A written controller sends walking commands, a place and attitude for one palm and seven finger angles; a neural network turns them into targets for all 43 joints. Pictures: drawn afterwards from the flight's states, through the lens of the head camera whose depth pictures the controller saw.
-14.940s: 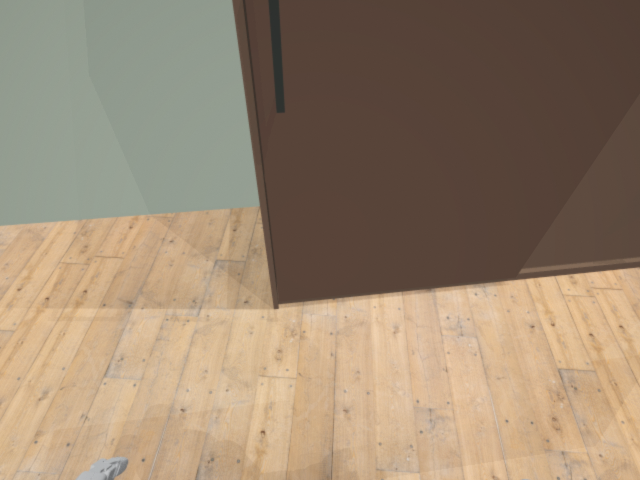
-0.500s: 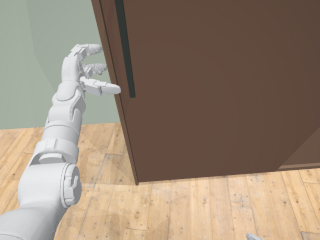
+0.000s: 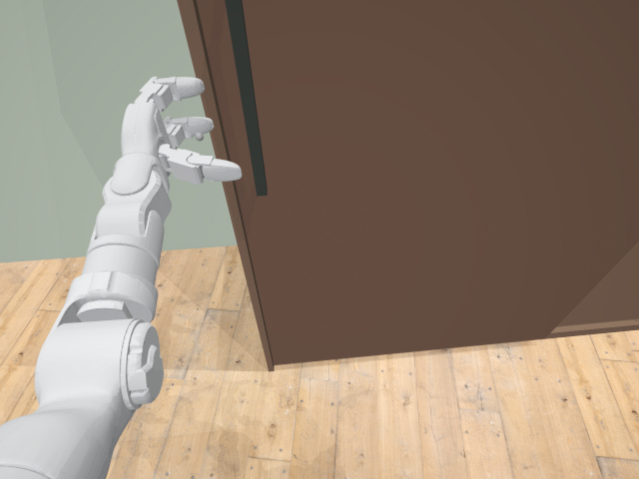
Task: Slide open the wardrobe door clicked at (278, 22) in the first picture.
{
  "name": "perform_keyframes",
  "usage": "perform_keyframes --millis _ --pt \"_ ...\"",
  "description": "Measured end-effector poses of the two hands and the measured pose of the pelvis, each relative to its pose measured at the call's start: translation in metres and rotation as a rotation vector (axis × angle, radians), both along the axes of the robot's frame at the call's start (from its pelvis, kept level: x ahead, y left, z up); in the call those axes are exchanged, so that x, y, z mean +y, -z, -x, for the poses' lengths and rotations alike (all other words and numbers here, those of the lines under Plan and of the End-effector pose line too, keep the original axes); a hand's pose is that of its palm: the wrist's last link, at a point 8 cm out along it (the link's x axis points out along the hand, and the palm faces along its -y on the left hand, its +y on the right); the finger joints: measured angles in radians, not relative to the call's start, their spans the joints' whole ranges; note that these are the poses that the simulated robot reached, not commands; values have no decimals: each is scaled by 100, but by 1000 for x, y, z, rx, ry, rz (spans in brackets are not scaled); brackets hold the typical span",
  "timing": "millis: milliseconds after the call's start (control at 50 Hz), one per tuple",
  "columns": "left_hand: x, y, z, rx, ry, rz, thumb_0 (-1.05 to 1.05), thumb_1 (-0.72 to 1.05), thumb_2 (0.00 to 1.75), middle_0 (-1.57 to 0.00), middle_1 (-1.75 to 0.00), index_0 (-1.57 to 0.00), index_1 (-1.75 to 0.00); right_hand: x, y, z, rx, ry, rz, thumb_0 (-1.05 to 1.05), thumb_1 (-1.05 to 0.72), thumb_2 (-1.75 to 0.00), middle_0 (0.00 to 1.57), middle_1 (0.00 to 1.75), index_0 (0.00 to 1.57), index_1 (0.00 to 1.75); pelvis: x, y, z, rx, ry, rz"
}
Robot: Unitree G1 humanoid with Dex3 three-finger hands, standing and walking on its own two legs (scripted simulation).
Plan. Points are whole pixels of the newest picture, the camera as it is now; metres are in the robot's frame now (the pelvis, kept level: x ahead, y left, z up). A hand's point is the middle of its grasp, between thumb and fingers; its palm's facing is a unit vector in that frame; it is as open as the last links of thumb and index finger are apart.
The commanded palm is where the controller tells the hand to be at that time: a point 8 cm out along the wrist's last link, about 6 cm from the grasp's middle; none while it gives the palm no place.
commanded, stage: move the hooked fingers beside the handle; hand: left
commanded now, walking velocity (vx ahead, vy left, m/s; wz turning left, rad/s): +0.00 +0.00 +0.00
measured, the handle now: (248, 88) +0.54 +0.10 +0.22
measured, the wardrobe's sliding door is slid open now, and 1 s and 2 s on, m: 0.00 0.00 0.00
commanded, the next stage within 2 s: feel for the door with the fingertips in 0.04 s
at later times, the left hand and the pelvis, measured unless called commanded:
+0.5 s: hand (231, 138) +0.46 +0.11 +0.21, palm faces +0.08 -1.00 +0.02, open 14.0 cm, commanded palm +0.43 +0.16 +0.20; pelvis -0.01 +0.00 +0.00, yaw +1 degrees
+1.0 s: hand (243, 122) +0.50 +0.11 +0.20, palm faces +0.10 -0.99 +0.02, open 14.0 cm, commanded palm +0.47 +0.16 +0.20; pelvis -0.01 -0.01 +0.00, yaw +0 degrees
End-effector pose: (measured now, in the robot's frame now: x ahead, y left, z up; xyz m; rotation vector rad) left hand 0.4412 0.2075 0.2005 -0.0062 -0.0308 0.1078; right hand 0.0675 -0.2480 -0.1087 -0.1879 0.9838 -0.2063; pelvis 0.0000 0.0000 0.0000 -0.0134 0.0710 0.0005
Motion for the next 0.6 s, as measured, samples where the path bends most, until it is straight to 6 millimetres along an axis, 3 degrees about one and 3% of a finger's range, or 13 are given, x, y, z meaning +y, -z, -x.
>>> perform_keyframes --millis 240,460,600 --pt "-5 -2 8 -2 9 11 -1 -50 30 -30 -120 -30 -120 2 0 -8 -23 -14 -17 1 -91 -90 20 30 20 30 0 -1 -2 -6 2 -1" --pt "-35 -3 13 13 30 4 -1 -50 30 -30 -120 -30 -120 3 -3 -26 -64 -49 -12 1 -91 -90 20 30 20 30 -2 -1 5 -20 -13 -2" --pt "-48 -9 7 21 15 13 -1 -50 30 -30 -120 -31 -120 4 -2 -23 -61 -45 -22 1 -91 -90 20 30 20 30 -6 -1 7 -15 -8 -7"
